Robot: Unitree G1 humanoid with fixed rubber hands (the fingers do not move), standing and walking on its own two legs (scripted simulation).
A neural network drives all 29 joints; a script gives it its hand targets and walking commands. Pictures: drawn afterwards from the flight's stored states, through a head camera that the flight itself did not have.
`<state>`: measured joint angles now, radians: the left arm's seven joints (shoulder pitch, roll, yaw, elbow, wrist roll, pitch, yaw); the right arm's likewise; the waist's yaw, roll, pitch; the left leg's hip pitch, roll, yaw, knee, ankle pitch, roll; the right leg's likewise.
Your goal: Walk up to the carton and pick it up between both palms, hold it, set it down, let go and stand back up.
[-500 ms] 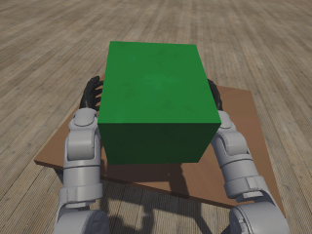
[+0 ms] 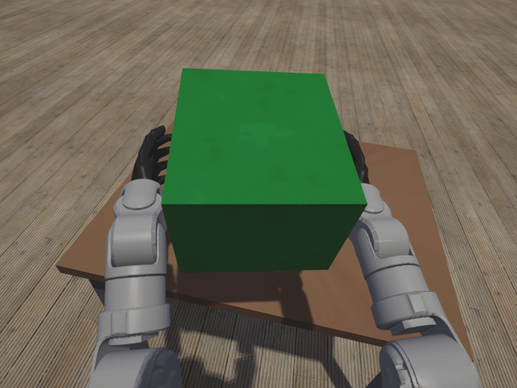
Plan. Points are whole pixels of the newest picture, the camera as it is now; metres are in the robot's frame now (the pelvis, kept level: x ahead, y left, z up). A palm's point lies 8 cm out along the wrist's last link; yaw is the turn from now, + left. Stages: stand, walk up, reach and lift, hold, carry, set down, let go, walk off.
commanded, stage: hold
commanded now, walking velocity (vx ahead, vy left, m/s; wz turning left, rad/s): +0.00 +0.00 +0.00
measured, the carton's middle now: (255, 169) +0.36 +0.00 +0.20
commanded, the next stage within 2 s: set down in 1.24 s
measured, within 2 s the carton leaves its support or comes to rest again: neither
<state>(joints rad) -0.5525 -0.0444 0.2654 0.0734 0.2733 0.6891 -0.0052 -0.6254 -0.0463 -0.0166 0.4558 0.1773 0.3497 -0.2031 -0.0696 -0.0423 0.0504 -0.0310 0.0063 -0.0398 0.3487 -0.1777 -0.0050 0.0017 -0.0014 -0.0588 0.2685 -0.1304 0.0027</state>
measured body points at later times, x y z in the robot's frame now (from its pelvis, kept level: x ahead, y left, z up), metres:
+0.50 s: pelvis +0.00 +0.00 +0.00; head -0.04 +0.02 +0.45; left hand +0.37 +0.16 +0.18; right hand +0.38 -0.15 +0.17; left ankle +0.02 +0.12 -0.75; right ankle +0.02 -0.12 -0.75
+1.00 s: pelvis +0.00 +0.00 +0.00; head -0.04 +0.02 +0.45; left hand +0.37 +0.16 +0.18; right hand +0.38 -0.15 +0.17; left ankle +0.02 +0.12 -0.75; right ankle +0.02 -0.12 -0.75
